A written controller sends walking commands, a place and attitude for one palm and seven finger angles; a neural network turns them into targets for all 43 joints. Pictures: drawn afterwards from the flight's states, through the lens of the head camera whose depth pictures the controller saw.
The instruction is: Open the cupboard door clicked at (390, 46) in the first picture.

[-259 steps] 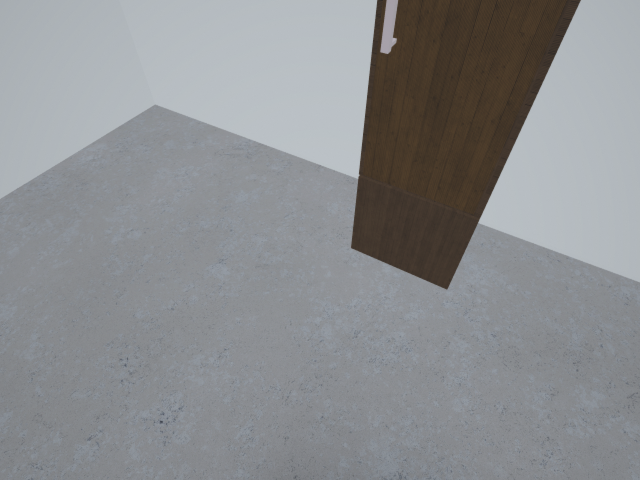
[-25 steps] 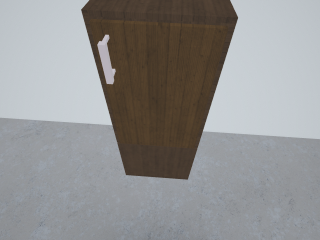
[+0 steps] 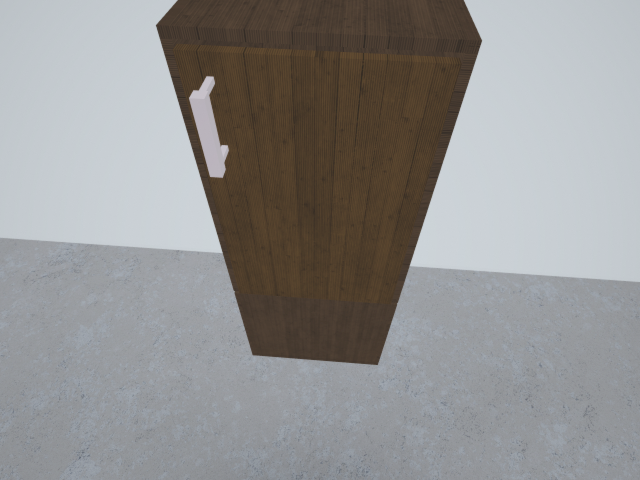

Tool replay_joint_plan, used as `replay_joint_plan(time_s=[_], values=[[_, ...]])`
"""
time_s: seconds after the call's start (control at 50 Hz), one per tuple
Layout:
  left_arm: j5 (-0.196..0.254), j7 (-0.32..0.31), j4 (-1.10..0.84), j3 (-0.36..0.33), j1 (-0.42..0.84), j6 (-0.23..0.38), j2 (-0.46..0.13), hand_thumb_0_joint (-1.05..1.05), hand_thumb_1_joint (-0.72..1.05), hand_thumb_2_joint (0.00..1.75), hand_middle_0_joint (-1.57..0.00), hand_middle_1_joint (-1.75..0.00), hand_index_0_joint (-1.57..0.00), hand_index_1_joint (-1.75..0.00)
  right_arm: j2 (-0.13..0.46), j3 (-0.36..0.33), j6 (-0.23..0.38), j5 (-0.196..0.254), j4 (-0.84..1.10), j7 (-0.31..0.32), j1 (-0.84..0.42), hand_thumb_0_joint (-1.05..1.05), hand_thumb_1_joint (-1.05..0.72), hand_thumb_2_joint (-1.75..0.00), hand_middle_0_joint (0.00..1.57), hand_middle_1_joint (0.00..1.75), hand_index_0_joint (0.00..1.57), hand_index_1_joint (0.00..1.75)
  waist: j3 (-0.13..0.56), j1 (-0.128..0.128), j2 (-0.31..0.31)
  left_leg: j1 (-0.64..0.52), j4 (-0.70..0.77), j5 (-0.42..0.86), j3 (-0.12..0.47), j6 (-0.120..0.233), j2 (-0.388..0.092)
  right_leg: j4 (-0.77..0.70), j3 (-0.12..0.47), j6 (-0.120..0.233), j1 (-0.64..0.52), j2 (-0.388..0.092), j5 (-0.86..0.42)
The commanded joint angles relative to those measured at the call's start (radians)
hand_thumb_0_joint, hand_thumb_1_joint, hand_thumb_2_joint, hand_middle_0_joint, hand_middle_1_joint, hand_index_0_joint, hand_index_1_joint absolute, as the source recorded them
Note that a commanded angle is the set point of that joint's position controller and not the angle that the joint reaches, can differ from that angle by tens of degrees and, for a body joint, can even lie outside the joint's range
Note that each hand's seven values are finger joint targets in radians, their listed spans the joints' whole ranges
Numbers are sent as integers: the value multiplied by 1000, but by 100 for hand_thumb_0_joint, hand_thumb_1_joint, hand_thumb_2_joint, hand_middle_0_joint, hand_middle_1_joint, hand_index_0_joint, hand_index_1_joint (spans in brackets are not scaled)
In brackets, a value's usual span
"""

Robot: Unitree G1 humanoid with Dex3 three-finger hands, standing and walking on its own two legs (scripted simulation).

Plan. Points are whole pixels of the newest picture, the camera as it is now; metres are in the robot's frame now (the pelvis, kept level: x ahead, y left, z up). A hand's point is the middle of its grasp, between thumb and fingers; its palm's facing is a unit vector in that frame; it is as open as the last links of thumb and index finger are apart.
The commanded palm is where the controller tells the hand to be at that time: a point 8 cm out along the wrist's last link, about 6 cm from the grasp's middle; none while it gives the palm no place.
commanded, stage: raise the hand with hooked fingers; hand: left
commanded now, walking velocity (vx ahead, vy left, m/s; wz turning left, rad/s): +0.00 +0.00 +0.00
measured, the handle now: (213, 128) +0.54 +0.20 +0.15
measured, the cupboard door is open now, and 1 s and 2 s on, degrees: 0 0 0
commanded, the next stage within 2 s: none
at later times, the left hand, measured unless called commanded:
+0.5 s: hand (128, 458) +0.14 +0.22 +0.00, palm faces +0.06 -1.00 -0.05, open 9.3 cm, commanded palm +0.13 +0.27 +0.01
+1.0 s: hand (81, 382) +0.20 +0.26 +0.07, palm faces +0.03 -1.00 -0.07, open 12.3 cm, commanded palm +0.17 +0.31 +0.09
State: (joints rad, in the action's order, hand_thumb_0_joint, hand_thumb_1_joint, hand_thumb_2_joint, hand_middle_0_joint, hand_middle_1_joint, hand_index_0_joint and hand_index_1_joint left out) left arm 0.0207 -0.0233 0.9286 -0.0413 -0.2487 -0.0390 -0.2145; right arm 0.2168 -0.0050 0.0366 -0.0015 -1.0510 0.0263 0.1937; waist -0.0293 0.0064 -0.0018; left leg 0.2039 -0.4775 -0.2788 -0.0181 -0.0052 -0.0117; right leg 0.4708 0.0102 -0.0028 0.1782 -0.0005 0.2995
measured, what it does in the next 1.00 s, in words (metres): stands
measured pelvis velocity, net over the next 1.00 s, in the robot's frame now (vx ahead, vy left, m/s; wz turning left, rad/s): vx -0.04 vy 0.01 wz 0.03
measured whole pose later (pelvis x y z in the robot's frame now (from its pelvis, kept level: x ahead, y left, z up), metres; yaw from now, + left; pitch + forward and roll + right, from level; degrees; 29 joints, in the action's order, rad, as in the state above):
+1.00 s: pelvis -0.04 +0.01 -0.03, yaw +2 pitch +3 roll -2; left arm 0.35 0.41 0.07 -0.35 -0.19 0.15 -0.36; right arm 0.27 0.04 0.30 0.05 -0.61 0.11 0.28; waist 0.06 0.02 -0.04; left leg 0.46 -0.78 -0.37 0.02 0.02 -0.01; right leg 0.72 -0.04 -0.02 0.40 -0.01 0.37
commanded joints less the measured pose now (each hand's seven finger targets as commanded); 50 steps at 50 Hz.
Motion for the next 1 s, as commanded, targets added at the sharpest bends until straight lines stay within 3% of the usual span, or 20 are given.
replay_joint_plan(time_s=[0.0, 0.02, 0.04, 0.08, 0.1, 0.12, 0.16, 0.2, 0.24, 0.3, 0.34, 0.42, 0.46, 0.5, 0.56, 0.6, 0.66, 0.82, 0.9, 0.98], values=[[125, -73, -986, -80, -185, 146, -55, 0, 83, 87, -21, -34, -21, -34, 106, -40, 268, 30, 339, 59, -50, 0, -90, -90, 20, 30, 20, 30, 320, -11, -275, -246, 21, 701, 45, -4, -33, 118, -109, 34, 82, -9, -183], [134, -52, -948, -53, -136, 148, 25, 0, 81, 86, -21, -36, -21, -36, 106, -54, 274, 39, 324, 48, 4, 0, -90, -90, 20, 30, 20, 30, 186, -47, -133, -160, -20, 630, 46, 2, -37, 73, -107, 19, 153, -10, -181], [148, -26, -960, -128, -112, 198, -37, 0, 78, 85, -21, -37, -21, -37, 134, -83, 280, 24, 371, 44, -20, 0, -90, -90, 20, 30, 20, 30, 78, -40, -47, -43, -68, 496, 52, 5, -25, 58, -117, 15, 201, -5, -215], [176, 65, -809, -175, -282, 324, -15, 0, 74, 83, -21, -40, -21, -40, 141, -95, 276, 3, 415, 38, -35, 0, -90, -90, 20, 30, 20, 30, 66, -11, 166, 156, -153, 295, 32, 8, 8, 134, -134, 5, 264, 7, -254], [185, 125, -729, -209, -375, 391, -20, 0, 71, 82, -21, -42, -21, -42, 140, -105, 277, 10, 438, 27, -49, 0, -90, -90, 20, 30, 20, 30, 70, 27, 168, 224, -194, 270, 21, -1, 19, 189, -125, 12, 275, 4, -263], [206, 191, -715, -201, -415, 464, 0, 0, 69, 81, -22, -43, -22, -43, 137, -102, 275, 8, 462, 16, -60, 0, -90, -90, 20, 30, 20, 30, 110, 41, 194, 281, -240, 233, 10, -4, 27, 249, -119, 12, 308, 7, -257], [241, 327, -755, -243, -344, 604, -64, 0, 64, 79, -22, -47, -22, -47, 147, -106, 284, 13, 518, 3, -90, 0, -90, -90, 20, 30, 20, 30, 177, 45, 136, 385, -335, 137, -7, -6, 39, 331, -76, 15, 371, -2, -197], [282, 462, -754, -320, -284, 672, -164, 0, 60, 77, -22, -50, -22, -50, 162, -103, 296, 26, 568, -3, -78, 0, -90, -90, 20, 30, 20, 30, 231, 43, 68, 448, -408, 84, -5, -3, 46, 365, -3, 21, 382, -21, -137], [351, 524, -846, -393, -223, 635, -225, 0, 55, 75, -22, -53, -22, -53, 164, -96, 291, 42, 640, 14, -84, 0, -90, -90, 20, 30, 20, 30, 331, 50, 37, 460, -432, 35, -22, 10, 54, 330, 54, 5, 348, -32, -30], [418, 526, -999, -396, -18, 572, -248, 0, 48, 72, -23, -57, -23, -57, 160, -72, 279, 48, 669, 45, -48, 0, -90, -90, 20, 30, 20, 30, 320, 4, 39, 469, -464, -14, 0, 23, 41, 275, 116, -21, 359, -35, 60], [394, 502, -1084, -355, 21, 555, -227, 0, 43, 70, -23, -60, -23, -60, 156, -66, 278, 44, 656, 55, -19, 0, -90, -90, 20, 30, 20, 30, 318, -12, -46, 399, -442, 10, 15, 32, 23, 285, 71, -3, 387, -11, 37], [338, 472, -1125, -281, 132, 510, -234, 0, 34, 66, -24, -66, -24, -66, 164, -46, 289, 40, 621, 74, 0, 0, -90, -90, 20, 30, 20, 30, 244, -55, -70, 361, -411, 8, 46, 44, 9, 286, 21, 12, 435, 15, 22], [327, 472, -1077, -295, 95, 466, -251, 0, 29, 64, -24, -69, -24, -69, 166, -41, 294, 45, 612, 79, -1, 0, -90, -90, 20, 30, 20, 30, 239, -46, -73, 345, -378, -8, 52, 43, 9, 263, 6, 11, 422, 15, 49], [338, 473, -1041, -337, 69, 413, -290, 0, 25, 62, -25, -72, -25, -72, 167, -33, 296, 49, 620, 80, -15, 0, -90, -90, 20, 30, 20, 30, 239, -15, -93, 336, -346, -3, 58, 38, 12, 247, 0, 18, 373, 16, 57], [354, 454, -1043, -380, 6, 355, -297, 0, 18, 59, -25, -76, -25, -76, 154, -25, 293, 49, 632, 77, -25, 0, -90, -90, 20, 30, 20, 30, 291, 16, -57, 306, -298, 32, 53, 35, 13, 227, -21, 11, 302, 11, 16], [371, 439, -1043, -406, -3, 331, -303, 0, 13, 57, -25, -80, -25, -80, 150, -19, 296, 46, 640, 71, -36, 0, -90, -90, 20, 30, 20, 30, 277, 35, -56, 294, -272, 51, 56, 31, 15, 222, -36, 15, 274, 19, -10], [375, 417, -1049, -403, 7, 325, -289, 0, 6, 54, -26, -84, -26, -84, 152, -17, 299, 47, 637, 66, -24, 0, -90, -90, 20, 30, 20, 30, 250, 23, -12, 283, -241, 42, 52, 29, 12, 202, -52, 6, 277, 19, -7], [367, 427, -1096, -381, 156, 304, -320, 0, -13, 46, -27, -96, -27, -96, 176, -9, 327, 55, 621, 73, -4, 0, -90, -90, 20, 30, 20, 30, 227, 4, -63, 194, -176, 22, 62, 29, 9, 163, -69, 13, 261, 25, 0], [356, 422, -1075, -423, 227, 272, -376, 0, -22, 42, -28, -102, -28, -102, 183, -5, 328, 56, 607, 85, -5, 0, -90, -90, 20, 30, 20, 30, 215, 14, -66, 154, -139, 25, 72, 31, 9, 138, -74, 18, 227, 28, -5], [355, 432, -1073, -423, 294, 235, -377, 0, -31, 38, -29, -108, -29, -108, 176, 4, 327, 60, 605, 93, -18, 0, -90, -90, 20, 30, 20, 30, 226, 18, -97, 99, -105, 63, 75, 26, 7, 120, -84, 21, 190, 26, -57]])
